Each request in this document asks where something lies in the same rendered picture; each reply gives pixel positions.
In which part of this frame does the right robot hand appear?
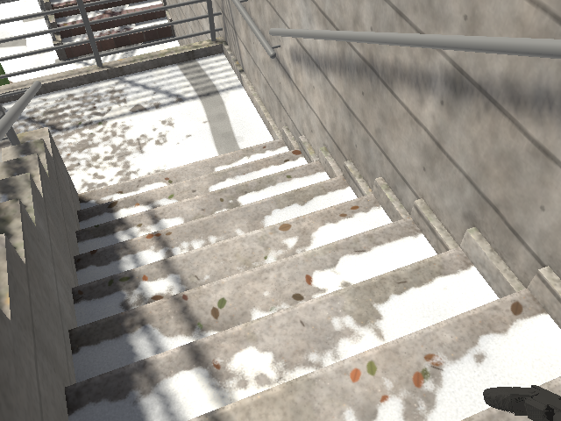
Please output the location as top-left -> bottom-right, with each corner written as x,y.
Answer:
483,385 -> 561,421

